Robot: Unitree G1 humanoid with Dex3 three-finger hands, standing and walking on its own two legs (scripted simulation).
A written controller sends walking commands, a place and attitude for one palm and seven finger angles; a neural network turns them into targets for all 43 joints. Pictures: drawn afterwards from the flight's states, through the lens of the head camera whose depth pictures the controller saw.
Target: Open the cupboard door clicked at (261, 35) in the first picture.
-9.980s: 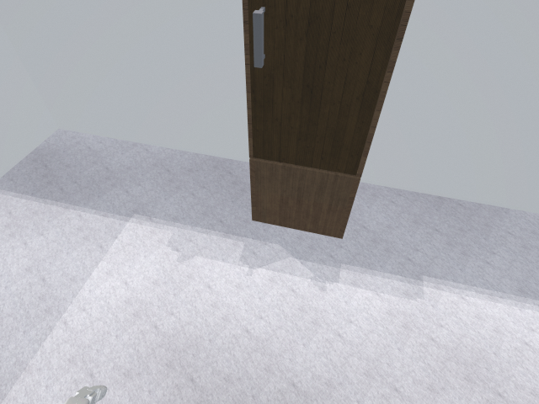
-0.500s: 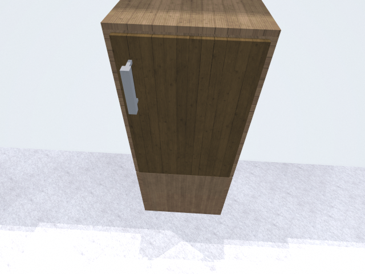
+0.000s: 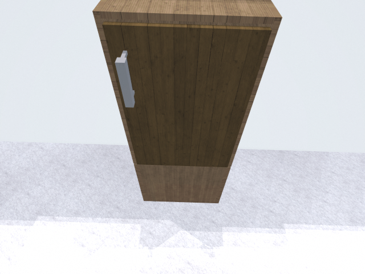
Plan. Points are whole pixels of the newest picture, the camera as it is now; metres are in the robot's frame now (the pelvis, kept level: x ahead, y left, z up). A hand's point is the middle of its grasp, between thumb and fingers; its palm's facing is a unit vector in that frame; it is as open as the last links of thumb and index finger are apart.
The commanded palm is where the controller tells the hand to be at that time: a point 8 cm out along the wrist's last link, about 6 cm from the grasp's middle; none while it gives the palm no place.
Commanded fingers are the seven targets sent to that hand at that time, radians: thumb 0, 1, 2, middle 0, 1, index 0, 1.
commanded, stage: come to a stop and stand still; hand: left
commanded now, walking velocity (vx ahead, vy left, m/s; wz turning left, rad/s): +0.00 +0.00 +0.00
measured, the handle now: (127, 79) +0.56 +0.18 +0.12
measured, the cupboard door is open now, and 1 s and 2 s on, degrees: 0 0 0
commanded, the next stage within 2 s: look again from close up in 0.44 s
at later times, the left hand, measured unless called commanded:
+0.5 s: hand out of the picture -0.05 +0.16 -0.17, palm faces +0.04 -0.99 -0.17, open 7.3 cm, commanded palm none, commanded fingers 0.00 0.90 0.90 -0.20 -0.30 -0.20 -0.30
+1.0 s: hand out of the picture +0.01 +0.18 -0.16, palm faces +0.03 -0.97 -0.23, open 7.3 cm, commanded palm none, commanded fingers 0.00 0.90 0.90 -0.20 -0.30 -0.20 -0.30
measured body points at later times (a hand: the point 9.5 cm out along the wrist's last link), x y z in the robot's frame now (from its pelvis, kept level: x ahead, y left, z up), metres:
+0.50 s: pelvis -0.02 +0.00 +0.01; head -0.02 +0.00 +0.46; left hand -0.05 +0.21 -0.16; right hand -0.05 -0.22 -0.15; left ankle -0.01 +0.08 -0.74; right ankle +0.02 -0.13 -0.74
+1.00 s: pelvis +0.00 +0.01 +0.00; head +0.00 -0.01 +0.45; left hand +0.01 +0.23 -0.15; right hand +0.01 -0.22 -0.16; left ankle -0.01 +0.08 -0.74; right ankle +0.02 -0.12 -0.74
